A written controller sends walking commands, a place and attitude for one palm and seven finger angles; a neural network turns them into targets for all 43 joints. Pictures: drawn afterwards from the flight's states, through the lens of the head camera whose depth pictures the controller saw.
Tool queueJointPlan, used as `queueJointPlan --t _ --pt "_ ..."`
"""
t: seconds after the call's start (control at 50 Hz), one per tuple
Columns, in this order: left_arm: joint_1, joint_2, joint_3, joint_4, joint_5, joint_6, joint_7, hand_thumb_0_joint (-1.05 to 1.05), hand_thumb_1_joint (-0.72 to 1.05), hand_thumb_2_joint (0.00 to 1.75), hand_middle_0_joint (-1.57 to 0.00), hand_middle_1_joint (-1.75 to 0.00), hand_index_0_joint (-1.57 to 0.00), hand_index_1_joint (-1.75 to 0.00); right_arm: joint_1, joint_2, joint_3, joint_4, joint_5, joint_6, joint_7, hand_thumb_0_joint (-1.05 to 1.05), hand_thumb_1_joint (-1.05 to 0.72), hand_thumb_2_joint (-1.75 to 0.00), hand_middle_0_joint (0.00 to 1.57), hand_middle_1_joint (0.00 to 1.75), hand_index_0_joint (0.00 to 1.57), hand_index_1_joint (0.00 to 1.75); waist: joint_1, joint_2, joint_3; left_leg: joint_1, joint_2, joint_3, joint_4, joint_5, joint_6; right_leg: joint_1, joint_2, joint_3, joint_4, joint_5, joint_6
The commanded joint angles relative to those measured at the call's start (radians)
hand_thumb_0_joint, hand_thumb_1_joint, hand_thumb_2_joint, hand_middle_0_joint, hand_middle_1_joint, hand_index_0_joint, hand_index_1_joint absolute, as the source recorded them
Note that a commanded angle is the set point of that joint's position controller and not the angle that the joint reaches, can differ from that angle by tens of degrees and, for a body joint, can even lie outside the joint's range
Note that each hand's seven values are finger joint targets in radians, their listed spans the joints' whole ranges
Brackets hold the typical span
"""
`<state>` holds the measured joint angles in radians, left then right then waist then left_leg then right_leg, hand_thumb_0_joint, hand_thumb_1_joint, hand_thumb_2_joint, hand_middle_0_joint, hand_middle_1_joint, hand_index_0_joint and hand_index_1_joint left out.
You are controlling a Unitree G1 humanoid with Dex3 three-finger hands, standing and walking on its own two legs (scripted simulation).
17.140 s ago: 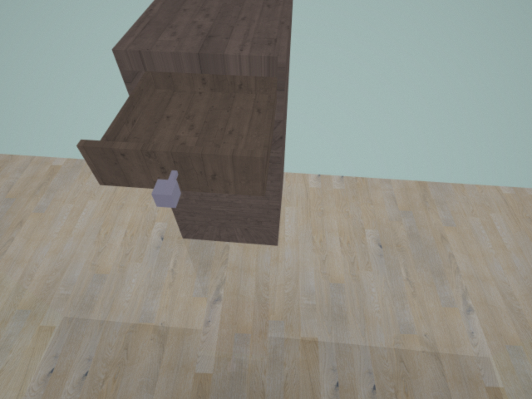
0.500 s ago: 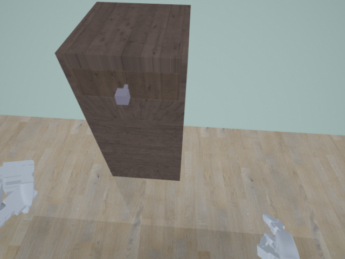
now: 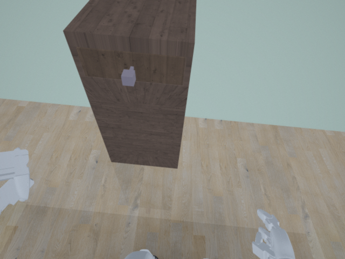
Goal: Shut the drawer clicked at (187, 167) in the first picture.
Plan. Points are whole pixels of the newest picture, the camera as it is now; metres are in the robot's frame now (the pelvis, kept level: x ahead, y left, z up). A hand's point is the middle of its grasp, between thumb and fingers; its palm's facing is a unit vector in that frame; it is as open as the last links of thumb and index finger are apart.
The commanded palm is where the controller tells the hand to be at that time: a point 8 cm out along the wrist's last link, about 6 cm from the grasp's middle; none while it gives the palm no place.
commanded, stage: step back with the hand held close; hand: left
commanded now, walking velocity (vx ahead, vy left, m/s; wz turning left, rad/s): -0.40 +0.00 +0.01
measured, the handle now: (129, 74) +0.70 +0.19 +0.00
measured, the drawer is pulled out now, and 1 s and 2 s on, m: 0.00 0.00 0.00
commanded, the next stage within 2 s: stop stepping back and stand still in 0.58 s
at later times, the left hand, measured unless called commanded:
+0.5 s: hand (11, 218) +0.15 +0.23 +0.18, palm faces +0.34 -0.82 -0.45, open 3.2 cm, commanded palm +0.07 +0.28 +0.19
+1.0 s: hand out of the picture +0.04 +0.22 +0.17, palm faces +0.34 -0.85 -0.41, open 3.3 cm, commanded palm -0.02 +0.26 +0.19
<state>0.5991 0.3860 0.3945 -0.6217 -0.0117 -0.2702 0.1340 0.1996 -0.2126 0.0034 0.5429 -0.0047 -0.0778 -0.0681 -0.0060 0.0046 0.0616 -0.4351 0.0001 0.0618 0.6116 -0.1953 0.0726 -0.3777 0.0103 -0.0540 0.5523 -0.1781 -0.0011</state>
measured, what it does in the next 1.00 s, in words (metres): walks backwards: left foot, then right foot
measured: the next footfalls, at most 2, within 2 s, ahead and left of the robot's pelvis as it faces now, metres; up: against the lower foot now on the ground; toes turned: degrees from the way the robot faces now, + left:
left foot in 0.48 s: +0.02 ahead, +0.09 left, +0.00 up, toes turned +1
right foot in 0.80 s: -0.13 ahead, -0.14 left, +0.00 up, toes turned -2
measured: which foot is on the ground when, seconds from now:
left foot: down 0.00-0.32, up 0.34-0.46, down 0.48-0.80, up 0.82-0.96, down 0.98-1.00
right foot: down 0.00-0.52, up 0.54-0.78, down 0.80-1.00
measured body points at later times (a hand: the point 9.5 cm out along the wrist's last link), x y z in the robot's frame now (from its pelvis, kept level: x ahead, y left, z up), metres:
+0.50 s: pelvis -0.05 +0.00 +0.00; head -0.01 +0.02 +0.45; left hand +0.12 +0.27 +0.20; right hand +0.14 -0.24 -0.07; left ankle -0.03 +0.09 -0.73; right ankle +0.00 -0.13 -0.72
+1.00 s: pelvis -0.15 -0.02 +0.01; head -0.15 +0.00 +0.46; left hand +0.02 +0.26 +0.19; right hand -0.03 -0.28 -0.07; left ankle -0.13 +0.09 -0.73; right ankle -0.17 -0.14 -0.72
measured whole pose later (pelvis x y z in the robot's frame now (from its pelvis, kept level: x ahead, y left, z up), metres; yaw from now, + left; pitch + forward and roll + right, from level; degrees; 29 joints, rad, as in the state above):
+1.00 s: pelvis -0.15 -0.02 +0.01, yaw +0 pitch +1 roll -1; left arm 0.64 0.37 0.34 -0.57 -0.03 -0.21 0.15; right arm 0.28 -0.24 -0.01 0.64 0.01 -0.09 -0.08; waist -0.04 -0.01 -0.05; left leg -0.30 0.01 0.01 0.52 -0.24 0.03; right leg -0.24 -0.01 -0.04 0.52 -0.30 0.01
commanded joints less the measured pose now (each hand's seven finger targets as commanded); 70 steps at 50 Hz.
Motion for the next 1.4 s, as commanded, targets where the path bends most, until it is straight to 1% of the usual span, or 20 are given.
queueJointPlan --t 0.0,0.1,0.2,0.24,0.34,0.42,0.46,0.52,0.58,0.66,0.72,0.74,0.76,0.78,0.8,0.92,1.02,1.12,1.22,1.38 --pt "0.005 0.164 0.122 -0.204 -0.012 -0.068 0.027 0.00 0.90 0.90 -1.40 -1.60 -1.40 -1.60 -0.084 -0.138 -0.065 -0.148 -0.002 -0.057 -0.011 0.00 -0.90 -0.90 0.20 0.30 0.20 0.30 -0.006 0.049 -0.138 -0.153 0.116 -0.202 -0.225 -0.356 0.011 0.206 -0.056 0.178 -0.052 -0.091 -0.020" --pt "0.016 0.165 0.150 -0.211 0.006 -0.080 0.021 0.00 0.90 0.90 -1.40 -1.60 -1.40 -1.60 -0.103 -0.150 -0.068 -0.154 -0.007 -0.067 -0.014 0.00 -0.90 -0.90 0.20 0.30 0.20 0.30 0.007 0.199 -0.143 -0.383 0.246 -0.323 -0.425 -0.524 0.065 0.416 0.052 0.080 0.229 -0.014 0.018" --pt "0.052 0.164 0.153 -0.205 -0.017 -0.094 0.008 0.00 0.90 0.90 -1.40 -1.60 -1.40 -1.60 -0.083 -0.140 -0.075 -0.133 -0.012 -0.078 -0.008 0.00 -0.90 -0.90 0.20 0.30 0.20 0.30 0.004 0.115 -0.146 -0.209 0.222 -0.301 -0.336 -0.296 0.056 0.305 0.052 0.117 0.102 -0.052 -0.003" --pt "0.030 0.172 0.138 -0.230 -0.032 -0.102 0.009 0.00 0.90 0.90 -1.40 -1.60 -1.40 -1.60 -0.073 -0.126 -0.069 -0.106 -0.011 -0.080 -0.003 0.00 -0.90 -0.90 0.20 0.30 0.20 0.30 -0.010 0.071 -0.203 0.011 0.143 -0.207 -0.208 -0.021 0.005 0.185 -0.018 0.195 -0.027 0.170 -0.026" --pt "-0.016 0.200 0.118 -0.184 -0.040 -0.076 0.034 0.00 0.90 0.90 -1.40 -1.60 -1.40 -1.60 -0.072 -0.098 -0.084 -0.076 -0.004 -0.043 0.000 0.00 -0.90 -0.90 0.20 0.30 0.20 0.30 -0.016 -0.131 -0.206 0.134 -0.025 -0.101 0.298 -0.173 -0.086 -0.097 -0.317 0.442 -0.277 0.192 -0.175" --pt "0.003 0.185 0.110 -0.142 -0.027 -0.043 0.028 0.00 0.90 0.90 -1.40 -1.60 -1.40 -1.60 -0.105 -0.079 -0.055 -0.083 -0.006 0.003 -0.015 0.00 -0.90 -0.90 0.20 0.30 0.20 0.30 -0.020 -0.092 -0.158 0.095 0.008 -0.091 -0.068 -0.063 -0.068 0.072 -0.187 0.252 -0.105 0.475 -0.081" --pt "-0.011 0.207 0.121 -0.197 -0.019 -0.057 0.018 0.00 0.90 0.90 -1.40 -1.60 -1.40 -1.60 -0.118 -0.121 -0.071 -0.103 0.001 -0.007 -0.024 0.00 -0.90 -0.90 0.20 0.30 0.20 0.30 -0.003 0.136 -0.223 0.136 0.161 -0.212 -0.256 0.365 -0.011 0.139 -0.013 0.127 0.064 0.306 0.015" --pt "0.025 0.207 0.136 -0.251 -0.038 -0.058 -0.003 0.00 0.90 0.90 -1.40 -1.60 -1.40 -1.60 -0.088 -0.112 -0.072 -0.124 -0.023 -0.059 -0.002 0.00 -0.90 -0.90 0.20 0.30 0.20 0.30 0.013 0.271 -0.286 0.135 0.332 -0.334 -0.304 0.522 0.085 0.065 0.048 0.110 0.383 -0.293 0.022" --pt "0.068 0.151 0.092 -0.263 -0.045 -0.047 0.004 0.00 0.90 0.90 -1.40 -1.60 -1.40 -1.60 -0.032 -0.109 -0.081 -0.079 -0.007 -0.091 0.023 0.00 -0.90 -0.90 0.20 0.30 0.20 0.30 0.007 0.153 -0.278 0.338 0.309 -0.246 -0.216 0.694 0.081 -0.076 0.028 0.098 0.321 -0.296 0.016" --pt "0.043 0.145 0.071 -0.228 -0.046 -0.025 0.007 0.00 0.90 0.90 -1.40 -1.60 -1.40 -1.60 -0.065 -0.113 -0.068 -0.072 -0.019 -0.100 0.029 0.00 -0.90 -0.90 0.20 0.30 0.20 0.30 0.004 0.205 -0.213 0.259 0.290 -0.224 -0.298 0.455 0.058 0.022 0.025 0.050 0.173 -0.291 0.023" --pt "0.088 0.163 0.098 -0.196 -0.055 0.001 0.012 0.00 0.90 0.90 -1.40 -1.60 -1.40 -1.60 -0.081 -0.117 -0.062 -0.110 -0.001 -0.079 0.020 0.00 -0.90 -0.90 0.20 0.30 0.20 0.30 0.015 0.172 -0.195 0.100 0.177 -0.139 -0.337 -0.179 -0.010 0.247 0.026 -0.018 -0.140 -0.187 0.002" --pt "0.100 0.198 0.126 -0.212 -0.047 0.005 0.014 0.00 0.90 0.90 -1.40 -1.60 -1.40 -1.60 -0.083 -0.114 -0.063 -0.129 0.001 -0.067 0.016 0.00 -0.90 -0.90 0.20 0.30 0.20 0.30 0.011 0.114 -0.174 0.067 0.095 -0.081 -0.271 -0.254 -0.048 0.259 -0.012 0.011 -0.257 -0.158 -0.016" --pt "0.086 0.205 0.121 -0.207 -0.054 0.002 0.012 0.00 0.90 0.90 -1.40 -1.60 -1.40 -1.60 -0.093 -0.095 -0.057 -0.132 0.003 -0.051 0.015 0.00 -0.90 -0.90 0.20 0.30 0.20 0.30 -0.001 -0.044 -0.148 0.085 0.023 -0.025 -0.064 -0.228 -0.086 0.148 -0.153 0.179 -0.364 -0.256 -0.080" --pt "0.055 0.242 0.154 -0.207 -0.066 0.003 0.024 0.00 0.90 0.90 -1.40 -1.60 -1.40 -1.60 -0.098 -0.096 -0.050 -0.119 0.002 -0.046 0.009 0.00 -0.90 -0.90 0.20 0.30 0.20 0.30 0.003 -0.157 -0.132 0.126 -0.003 -0.038 0.154 -0.168 -0.097 -0.030 -0.321 0.367 -0.445 -0.339 -0.156" --pt "0.017 0.204 0.122 -0.169 -0.062 0.019 0.028 0.00 0.90 0.90 -1.40 -1.60 -1.40 -1.60 -0.082 -0.093 -0.053 -0.099 0.008 -0.048 0.002 0.00 -0.90 -0.90 0.20 0.30 0.20 0.30 0.009 -0.214 -0.132 0.071 -0.005 -0.078 0.290 -0.194 -0.093 -0.058 -0.356 0.392 -0.424 -0.400 -0.185" --pt "0.014 0.134 0.060 -0.111 -0.028 0.009 0.044 0.00 0.90 0.90 -1.40 -1.60 -1.40 -1.60 -0.085 -0.109 -0.042 -0.070 0.016 -0.083 -0.023 0.00 -0.90 -0.90 0.20 0.30 0.20 0.30 -0.013 -0.037 -0.084 0.214 0.041 -0.062 -0.203 -0.087 -0.033 0.060 -0.184 0.143 -0.219 -0.194 -0.056" --pt "0.005 0.161 0.082 -0.210 -0.012 -0.023 0.036 0.00 0.90 0.90 -1.40 -1.60 -1.40 -1.60 -0.071 -0.119 -0.038 -0.078 0.007 -0.105 -0.022 0.00 -0.90 -0.90 0.20 0.30 0.20 0.30 -0.007 0.225 -0.089 0.135 0.168 -0.294 -0.374 -0.190 0.023 0.140 -0.026 0.011 0.020 -0.156 0.007" --pt "0.025 0.139 0.078 -0.135 -0.012 -0.023 0.039 0.00 0.90 0.90 -1.40 -1.60 -1.40 -1.60 -0.063 -0.118 -0.046 -0.068 0.008 -0.117 -0.013 0.00 -0.90 -0.90 0.20 0.30 0.20 0.30 -0.001 0.087 -0.078 0.055 0.131 -0.207 -0.320 -0.264 0.001 0.226 -0.028 0.034 -0.102 -0.160 -0.011" --pt "-0.008 0.129 0.062 -0.085 -0.026 -0.012 0.031 0.00 0.90 0.90 -1.40 -1.60 -1.40 -1.60 -0.060 -0.104 -0.052 -0.057 0.007 -0.093 -0.007 0.00 -0.90 -0.90 0.20 0.30 0.20 0.30 -0.018 -0.113 -0.052 0.126 0.027 -0.063 -0.022 -0.155 -0.045 0.047 -0.174 0.267 -0.300 -0.352 -0.093" --pt "-0.057 0.139 0.058 -0.128 -0.015 -0.016 0.026 0.00 0.90 0.90 -1.40 -1.60 -1.40 -1.60 -0.094 -0.099 -0.028 -0.069 0.004 -0.095 -0.015 0.00 -0.90 -0.90 0.20 0.30 0.20 0.30 0.000 0.082 -0.062 0.164 0.109 -0.192 -0.285 -0.052 -0.017 0.148 -0.032 0.066 -0.120 -0.054 0.000"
